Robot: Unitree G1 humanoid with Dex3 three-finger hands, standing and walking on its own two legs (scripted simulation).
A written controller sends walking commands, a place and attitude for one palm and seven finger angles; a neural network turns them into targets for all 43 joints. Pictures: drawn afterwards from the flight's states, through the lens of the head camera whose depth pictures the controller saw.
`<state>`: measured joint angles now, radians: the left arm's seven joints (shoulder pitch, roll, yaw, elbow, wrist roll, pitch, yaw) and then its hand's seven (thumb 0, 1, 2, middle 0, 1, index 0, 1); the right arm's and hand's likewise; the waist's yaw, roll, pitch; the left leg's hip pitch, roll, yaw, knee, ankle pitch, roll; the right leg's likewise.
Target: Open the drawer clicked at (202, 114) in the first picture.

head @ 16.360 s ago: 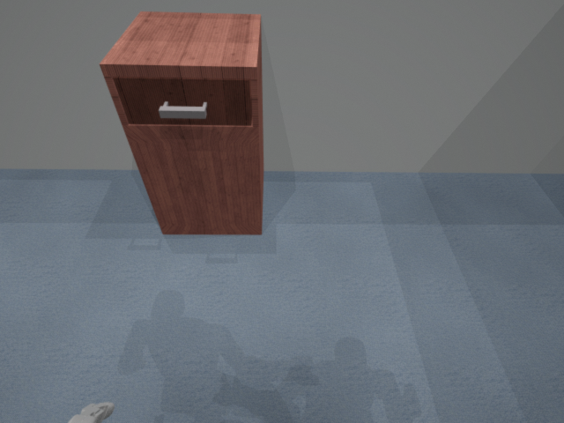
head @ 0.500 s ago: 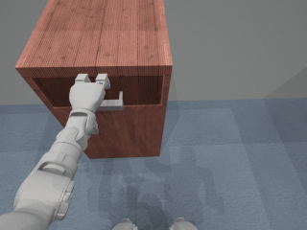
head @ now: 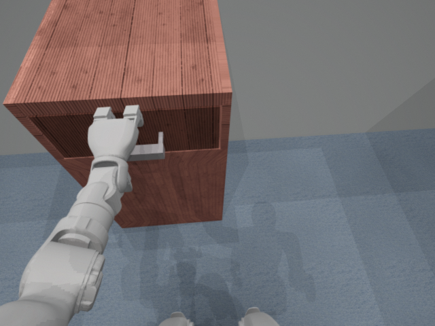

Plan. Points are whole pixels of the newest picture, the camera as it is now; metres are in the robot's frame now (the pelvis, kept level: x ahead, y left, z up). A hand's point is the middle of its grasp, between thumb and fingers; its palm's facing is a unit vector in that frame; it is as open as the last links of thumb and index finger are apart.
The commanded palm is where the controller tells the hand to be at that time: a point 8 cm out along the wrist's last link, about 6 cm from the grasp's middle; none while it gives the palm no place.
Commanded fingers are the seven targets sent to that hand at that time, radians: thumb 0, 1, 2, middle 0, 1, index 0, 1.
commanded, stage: lower the fingers behind the handle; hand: left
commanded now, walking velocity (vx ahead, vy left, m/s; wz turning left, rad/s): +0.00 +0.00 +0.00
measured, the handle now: (134, 145) +0.51 +0.18 -0.05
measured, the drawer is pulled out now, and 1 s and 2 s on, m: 0.00 0.00 0.00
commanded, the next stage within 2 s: close the thumb around the handle in 1.50 s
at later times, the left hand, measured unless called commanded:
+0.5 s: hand (123, 166) +0.45 +0.19 -0.04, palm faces -0.05 +0.02 -1.00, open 13.8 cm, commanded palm +0.44 +0.18 +0.02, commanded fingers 0.00 -0.50 0.30 -0.30 -1.20 -0.30 -1.20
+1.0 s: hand (130, 169) +0.46 +0.18 -0.07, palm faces -0.02 -0.01 -1.00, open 13.8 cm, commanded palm +0.44 +0.18 -0.01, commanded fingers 0.00 -0.50 0.30 -0.30 -1.20 -0.30 -1.20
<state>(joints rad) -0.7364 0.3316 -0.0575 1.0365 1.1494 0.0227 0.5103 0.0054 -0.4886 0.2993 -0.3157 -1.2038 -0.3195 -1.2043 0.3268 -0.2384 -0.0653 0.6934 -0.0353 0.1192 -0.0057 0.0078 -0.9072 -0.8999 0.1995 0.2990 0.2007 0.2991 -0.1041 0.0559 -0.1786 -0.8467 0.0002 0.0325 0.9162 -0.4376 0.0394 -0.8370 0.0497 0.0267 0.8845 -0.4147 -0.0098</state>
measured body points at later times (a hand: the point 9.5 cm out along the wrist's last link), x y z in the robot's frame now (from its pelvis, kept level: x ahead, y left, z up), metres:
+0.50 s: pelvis -0.01 -0.01 -0.01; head +0.11 -0.01 +0.42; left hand +0.45 +0.19 +0.01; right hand +0.03 -0.27 -0.15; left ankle -0.01 +0.09 -0.69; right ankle -0.01 -0.12 -0.69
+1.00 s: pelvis -0.02 +0.00 -0.04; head +0.12 +0.00 +0.39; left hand +0.46 +0.18 -0.01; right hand +0.00 -0.27 -0.17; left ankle -0.01 +0.09 -0.69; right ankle +0.00 -0.12 -0.69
